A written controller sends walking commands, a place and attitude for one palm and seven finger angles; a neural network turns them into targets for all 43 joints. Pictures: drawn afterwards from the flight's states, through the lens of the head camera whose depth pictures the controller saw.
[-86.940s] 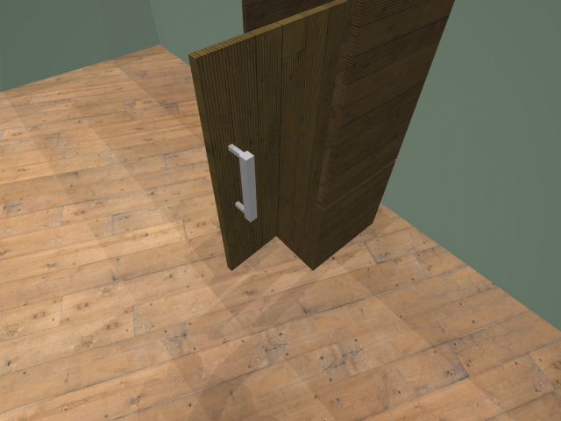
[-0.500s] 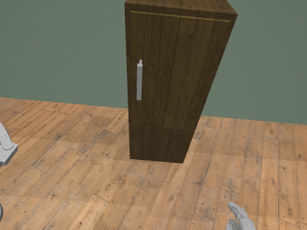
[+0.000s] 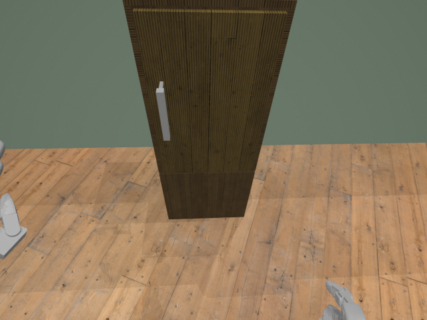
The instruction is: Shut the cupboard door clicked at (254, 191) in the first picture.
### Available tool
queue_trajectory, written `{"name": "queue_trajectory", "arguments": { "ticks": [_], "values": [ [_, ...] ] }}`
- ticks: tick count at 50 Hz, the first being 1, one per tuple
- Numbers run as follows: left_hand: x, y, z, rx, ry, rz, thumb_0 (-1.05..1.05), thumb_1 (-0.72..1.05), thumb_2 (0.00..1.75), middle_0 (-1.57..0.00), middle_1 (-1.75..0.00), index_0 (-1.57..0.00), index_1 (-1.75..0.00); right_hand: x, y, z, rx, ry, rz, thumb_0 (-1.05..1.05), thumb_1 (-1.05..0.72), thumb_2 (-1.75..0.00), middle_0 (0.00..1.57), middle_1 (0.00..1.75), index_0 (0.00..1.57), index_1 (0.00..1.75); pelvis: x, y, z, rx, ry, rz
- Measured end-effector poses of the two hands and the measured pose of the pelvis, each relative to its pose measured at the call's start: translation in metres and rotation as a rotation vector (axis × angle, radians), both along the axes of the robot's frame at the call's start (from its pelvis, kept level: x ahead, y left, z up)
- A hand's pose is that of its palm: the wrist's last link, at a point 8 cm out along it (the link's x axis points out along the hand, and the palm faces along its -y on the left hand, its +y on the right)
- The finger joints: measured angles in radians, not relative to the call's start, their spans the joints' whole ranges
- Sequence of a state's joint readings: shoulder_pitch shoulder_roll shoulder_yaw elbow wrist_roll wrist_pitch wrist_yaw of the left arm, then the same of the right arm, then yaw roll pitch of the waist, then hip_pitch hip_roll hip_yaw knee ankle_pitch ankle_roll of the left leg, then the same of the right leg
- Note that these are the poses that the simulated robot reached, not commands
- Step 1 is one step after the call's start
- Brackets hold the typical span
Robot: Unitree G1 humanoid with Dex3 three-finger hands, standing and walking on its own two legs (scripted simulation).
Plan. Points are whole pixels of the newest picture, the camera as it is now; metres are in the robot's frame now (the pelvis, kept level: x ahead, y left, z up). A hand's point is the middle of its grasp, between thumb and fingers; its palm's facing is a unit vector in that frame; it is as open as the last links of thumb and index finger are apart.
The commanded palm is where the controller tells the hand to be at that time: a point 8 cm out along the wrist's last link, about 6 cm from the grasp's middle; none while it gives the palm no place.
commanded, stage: let the arm hang, fingers relaxed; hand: left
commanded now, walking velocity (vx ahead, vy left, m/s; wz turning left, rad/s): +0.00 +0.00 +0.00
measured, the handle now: (164, 112) +0.67 +0.15 -0.02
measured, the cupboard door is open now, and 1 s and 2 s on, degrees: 0 0 0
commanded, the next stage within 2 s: look to check the result in 1.20 s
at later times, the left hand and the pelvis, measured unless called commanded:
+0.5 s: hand out of the picture -0.03 +0.20 -0.17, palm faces +0.07 -0.98 -0.18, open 6.8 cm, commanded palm none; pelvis -0.04 +0.01 +0.01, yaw +2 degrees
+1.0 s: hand out of the picture -0.06 +0.18 -0.17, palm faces +0.04 -0.99 -0.15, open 7.3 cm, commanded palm none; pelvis -0.05 +0.03 +0.01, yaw +0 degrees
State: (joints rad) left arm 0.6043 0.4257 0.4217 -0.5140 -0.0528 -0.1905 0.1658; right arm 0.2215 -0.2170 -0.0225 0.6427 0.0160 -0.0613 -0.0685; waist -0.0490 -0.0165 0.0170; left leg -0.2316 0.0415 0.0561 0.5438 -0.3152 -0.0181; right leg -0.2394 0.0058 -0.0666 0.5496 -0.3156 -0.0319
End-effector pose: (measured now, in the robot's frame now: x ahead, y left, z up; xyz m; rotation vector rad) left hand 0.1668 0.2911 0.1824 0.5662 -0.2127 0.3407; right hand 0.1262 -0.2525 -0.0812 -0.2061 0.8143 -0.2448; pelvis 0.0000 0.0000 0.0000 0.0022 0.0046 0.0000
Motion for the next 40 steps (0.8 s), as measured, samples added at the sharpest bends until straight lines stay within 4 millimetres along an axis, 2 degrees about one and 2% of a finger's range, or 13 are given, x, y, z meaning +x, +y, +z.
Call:
{"name": "queue_trajectory", "arguments": {
  "ticks": [5,6,7,10,12,14,16,19,20,25,30,35,40],
  "values": [
    [-0.006,0.007,0.009,0.036,-0.019,0.020,0.01,0.89,0.90,-0.22,-0.30,-0.22,-0.30,0.009,-0.001,0.008,-0.005,-0.047,0.008,0.01,-0.90,-0.90,0.19,0.30,0.20,0.29,-0.003,-0.001,0.002,-0.007,0.000,-0.003],
    [-0.005,0.010,0.002,0.043,0.006,0.021,0.01,0.89,0.90,-0.21,-0.30,-0.22,-0.30,0.011,0.000,0.007,0.007,-0.055,0.032,0.01,-0.90,-0.90,0.19,0.30,0.20,0.29,-0.005,0.000,0.002,-0.008,0.004,0.006],
    [-0.001,0.013,-0.014,0.028,0.076,0.022,0.01,0.89,0.90,-0.21,-0.30,-0.21,-0.30,0.014,0.000,0.002,0.018,-0.050,0.067,0.01,-0.90,-0.90,0.19,0.30,0.20,0.29,-0.008,0.002,0.001,-0.008,0.008,0.013],
    [0.004,0.021,-0.097,-0.106,0.409,0.067,0.00,0.90,0.90,-0.20,-0.30,-0.21,-0.30,0.015,0.000,-0.016,0.032,0.002,0.131,0.01,-0.90,-0.90,0.19,0.30,0.20,0.29,-0.017,0.009,-0.004,-0.007,0.016,0.028],
    [-0.009,0.016,-0.161,-0.212,0.655,0.099,0.00,0.90,0.90,-0.20,-0.30,-0.20,-0.30,0.009,0.002,-0.025,0.039,0.044,0.136,0.01,-0.90,-0.90,0.20,0.30,0.20,0.30,-0.022,0.011,-0.006,-0.002,0.012,0.031],
    [-0.033,0.001,-0.219,-0.311,0.879,0.115,0.00,0.91,0.90,-0.20,-0.30,-0.20,-0.30,-0.005,0.005,-0.031,0.041,0.093,0.129,0.01,-0.90,-0.90,0.20,0.30,0.20,0.30,-0.027,0.012,-0.006,0.005,0.001,0.032],
    [-0.066,-0.021,-0.266,-0.409,1.071,0.121,0.01,0.91,0.90,-0.20,-0.30,-0.20,-0.30,-0.025,0.009,-0.034,0.039,0.158,0.115,0.01,-0.91,-0.90,0.20,0.30,0.20,0.29,-0.031,0.012,-0.006,0.010,-0.010,0.032],
    [-0.124,-0.058,-0.312,-0.544,1.309,0.121,0.01,0.91,0.90,-0.20,-0.30,-0.20,-0.30,-0.064,0.016,-0.038,0.039,0.283,0.093,0.01,-0.91,-0.90,0.19,0.30,0.20,0.29,-0.036,0.012,-0.002,0.006,-0.023,0.027],
    [-0.139,-0.062,-0.319,-0.591,1.336,0.162,0.00,0.94,0.90,-0.20,-0.30,-0.20,-0.30,-0.078,0.019,-0.039,0.039,0.330,0.086,0.01,-0.91,-0.90,0.19,0.30,0.20,0.29,-0.037,0.011,-0.001,0.001,-0.024,0.030],
    [-0.200,-0.046,-0.326,-0.627,1.454,0.285,-0.03,1.01,0.89,-0.21,-0.30,-0.21,-0.30,-0.141,0.033,-0.045,0.064,0.540,0.050,0.01,-0.91,-0.90,0.20,0.30,0.20,0.29,-0.042,0.011,0.005,-0.014,-0.023,0.039],
    [-0.250,-0.036,-0.319,-0.611,1.587,0.362,-0.01,0.97,0.89,-0.20,-0.30,-0.21,-0.30,-0.184,0.048,-0.051,0.115,0.639,-0.004,0.01,-0.91,-0.90,0.20,0.30,0.20,0.29,-0.044,0.017,0.008,-0.015,-0.023,0.030],
    [-0.272,-0.034,-0.313,-0.601,1.647,0.397,0.00,0.94,0.90,-0.20,-0.30,-0.20,-0.30,-0.205,0.061,-0.056,0.156,0.670,-0.036,0.01,-0.91,-0.90,0.20,0.30,0.20,0.29,-0.044,0.022,0.009,-0.009,-0.028,0.018],
    [-0.268,-0.041,-0.314,-0.609,1.637,0.377,0.00,0.92,0.90,-0.20,-0.30,-0.20,-0.30,-0.209,0.072,-0.060,0.182,0.663,-0.045,0.00,-0.91,-0.90,0.20,0.30,0.20,0.29,-0.045,0.025,0.009,-0.004,-0.032,0.010]
  ]
}}
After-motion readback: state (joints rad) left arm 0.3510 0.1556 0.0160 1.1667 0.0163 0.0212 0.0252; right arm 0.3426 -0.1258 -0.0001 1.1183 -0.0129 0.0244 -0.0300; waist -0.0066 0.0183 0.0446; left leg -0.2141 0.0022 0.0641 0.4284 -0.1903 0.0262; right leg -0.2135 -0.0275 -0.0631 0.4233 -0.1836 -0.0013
